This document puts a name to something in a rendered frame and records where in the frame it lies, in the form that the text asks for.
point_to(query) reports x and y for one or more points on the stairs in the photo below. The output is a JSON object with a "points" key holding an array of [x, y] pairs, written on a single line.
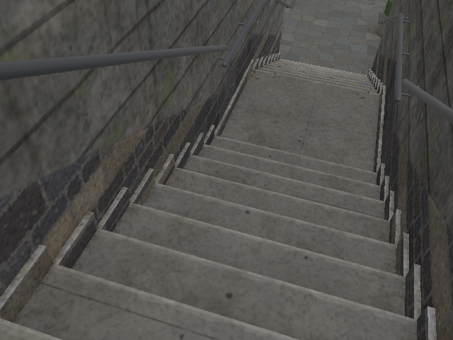
{"points": [[244, 243], [321, 74]]}

